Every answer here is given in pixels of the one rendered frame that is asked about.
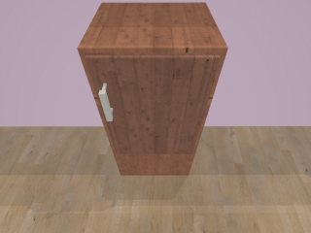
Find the cupboard door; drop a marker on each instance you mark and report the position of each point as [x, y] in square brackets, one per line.
[158, 100]

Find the handle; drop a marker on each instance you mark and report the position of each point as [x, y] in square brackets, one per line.
[108, 111]

